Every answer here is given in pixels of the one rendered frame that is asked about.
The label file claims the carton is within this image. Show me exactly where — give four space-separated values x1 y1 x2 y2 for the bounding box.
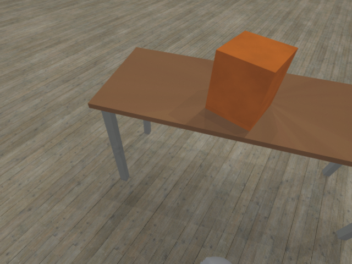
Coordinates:
205 31 298 131

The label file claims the table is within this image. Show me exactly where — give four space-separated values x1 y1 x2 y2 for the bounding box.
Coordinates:
88 47 352 240

